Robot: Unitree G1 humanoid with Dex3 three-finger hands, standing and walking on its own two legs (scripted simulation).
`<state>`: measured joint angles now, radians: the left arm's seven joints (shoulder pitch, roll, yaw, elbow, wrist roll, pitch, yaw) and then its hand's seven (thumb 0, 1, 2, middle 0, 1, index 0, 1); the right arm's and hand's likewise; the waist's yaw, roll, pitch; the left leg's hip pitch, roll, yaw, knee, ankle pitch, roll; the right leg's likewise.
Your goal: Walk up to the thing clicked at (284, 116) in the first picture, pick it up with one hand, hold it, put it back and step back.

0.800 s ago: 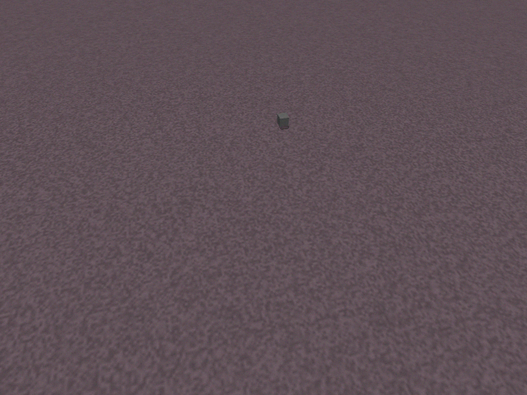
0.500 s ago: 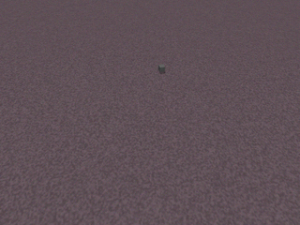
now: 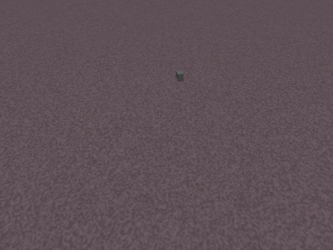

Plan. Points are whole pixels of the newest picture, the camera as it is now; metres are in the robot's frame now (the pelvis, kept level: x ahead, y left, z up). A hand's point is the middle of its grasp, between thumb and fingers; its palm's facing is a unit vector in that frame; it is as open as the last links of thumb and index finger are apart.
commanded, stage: stand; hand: left
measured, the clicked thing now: (179, 74) +1.83 -0.12 -0.75
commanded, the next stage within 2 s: walk up in 0.32 s
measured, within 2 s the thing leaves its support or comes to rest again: neither
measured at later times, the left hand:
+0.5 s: hand out of the picture +0.11 +0.27 -0.15, palm faces -0.23 -0.90 -0.38, open 7.4 cm
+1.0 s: hand (104, 176) +0.37 +0.22 -0.14, palm faces -0.43 -0.78 -0.45, open 7.4 cm
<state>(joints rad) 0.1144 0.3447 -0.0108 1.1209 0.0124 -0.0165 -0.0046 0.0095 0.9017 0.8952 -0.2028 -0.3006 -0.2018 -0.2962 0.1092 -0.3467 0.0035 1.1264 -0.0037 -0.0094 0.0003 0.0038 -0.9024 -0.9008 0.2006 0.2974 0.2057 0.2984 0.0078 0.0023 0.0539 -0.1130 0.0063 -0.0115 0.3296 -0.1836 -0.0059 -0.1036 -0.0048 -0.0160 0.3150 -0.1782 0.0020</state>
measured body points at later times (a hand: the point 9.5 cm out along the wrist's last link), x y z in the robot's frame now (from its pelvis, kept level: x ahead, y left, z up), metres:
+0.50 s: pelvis +0.02 +0.00 -0.01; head +0.04 -0.02 +0.44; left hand +0.12 +0.31 -0.12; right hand +0.08 -0.33 -0.13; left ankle +0.00 +0.12 -0.75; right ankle +0.01 -0.12 -0.71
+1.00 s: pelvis +0.26 -0.04 -0.02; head +0.26 -0.08 +0.43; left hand +0.39 +0.26 -0.11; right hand +0.28 -0.41 -0.11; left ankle +0.50 +0.03 -0.69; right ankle +0.09 -0.18 -0.75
